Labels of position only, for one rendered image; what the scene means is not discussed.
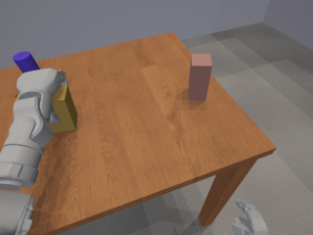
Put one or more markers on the robot left forearm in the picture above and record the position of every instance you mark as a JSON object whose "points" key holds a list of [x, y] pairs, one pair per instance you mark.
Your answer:
{"points": [[28, 135]]}

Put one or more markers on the sponge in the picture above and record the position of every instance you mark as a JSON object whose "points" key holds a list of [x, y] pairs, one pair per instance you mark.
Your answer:
{"points": [[65, 109]]}

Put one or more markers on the right robot hand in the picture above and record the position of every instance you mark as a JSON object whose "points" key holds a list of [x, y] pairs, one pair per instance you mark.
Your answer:
{"points": [[254, 222]]}

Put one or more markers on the left robot hand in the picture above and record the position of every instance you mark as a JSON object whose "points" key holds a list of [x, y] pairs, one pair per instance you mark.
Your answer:
{"points": [[47, 80]]}

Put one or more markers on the table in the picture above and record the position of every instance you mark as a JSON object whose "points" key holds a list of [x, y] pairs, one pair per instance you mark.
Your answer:
{"points": [[137, 136]]}

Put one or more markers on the robot left upper arm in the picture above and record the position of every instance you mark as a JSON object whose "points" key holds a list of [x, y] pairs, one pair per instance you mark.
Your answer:
{"points": [[16, 211]]}

